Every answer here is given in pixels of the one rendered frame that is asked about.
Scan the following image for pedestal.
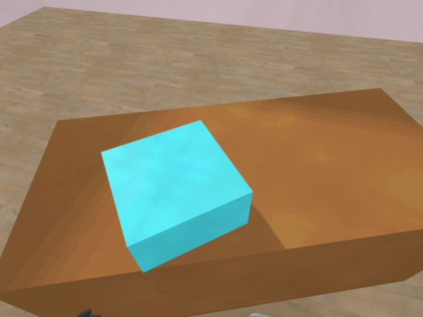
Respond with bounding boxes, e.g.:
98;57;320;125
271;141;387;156
0;88;423;317

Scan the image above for carton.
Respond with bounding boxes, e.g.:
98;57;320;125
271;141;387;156
101;120;253;273

